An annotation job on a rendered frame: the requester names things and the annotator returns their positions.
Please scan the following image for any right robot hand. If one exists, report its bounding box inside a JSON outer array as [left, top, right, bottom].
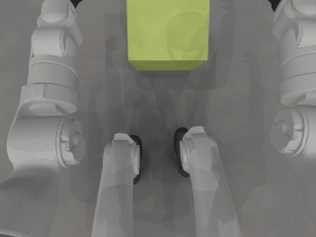
[[268, 0, 281, 11]]

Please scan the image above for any left robot upper arm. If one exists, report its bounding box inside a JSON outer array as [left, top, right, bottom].
[[0, 116, 86, 237]]

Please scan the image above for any right robot upper arm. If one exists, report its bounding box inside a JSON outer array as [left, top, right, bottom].
[[270, 104, 316, 227]]

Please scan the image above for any robot left forearm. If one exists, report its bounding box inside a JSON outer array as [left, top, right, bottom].
[[6, 0, 84, 161]]

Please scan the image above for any robot right forearm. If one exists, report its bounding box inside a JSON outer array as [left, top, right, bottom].
[[272, 0, 316, 107]]

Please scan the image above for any right robot shin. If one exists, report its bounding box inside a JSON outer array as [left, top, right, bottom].
[[183, 126, 219, 172]]

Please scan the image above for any right robot foot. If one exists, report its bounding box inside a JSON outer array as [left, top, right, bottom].
[[174, 127, 190, 178]]

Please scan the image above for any carton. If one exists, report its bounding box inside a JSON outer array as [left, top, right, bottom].
[[126, 0, 210, 71]]

